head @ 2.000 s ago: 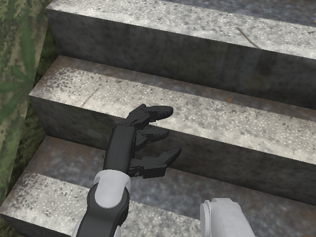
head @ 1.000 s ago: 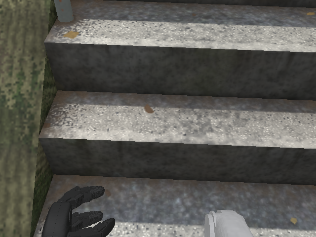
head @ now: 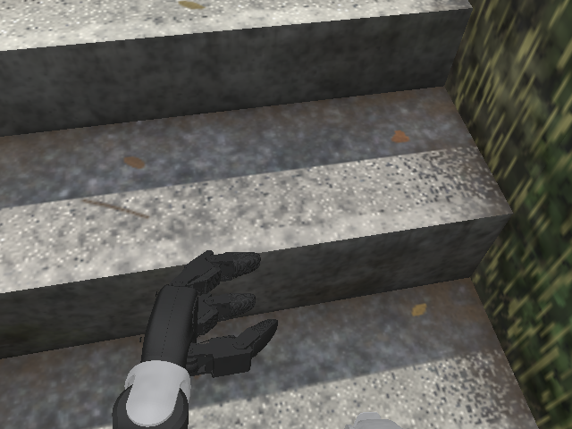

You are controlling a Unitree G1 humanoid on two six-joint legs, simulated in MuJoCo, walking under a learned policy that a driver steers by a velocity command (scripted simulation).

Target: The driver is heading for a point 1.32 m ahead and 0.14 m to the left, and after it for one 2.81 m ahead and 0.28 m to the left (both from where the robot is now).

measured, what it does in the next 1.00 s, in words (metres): climbs: left foot 0.19 m higher, then right foot 0.21 m higher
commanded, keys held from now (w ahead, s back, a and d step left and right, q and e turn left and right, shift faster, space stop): w+q+shift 0.28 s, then w+shift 0.20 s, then w+e+shift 0.52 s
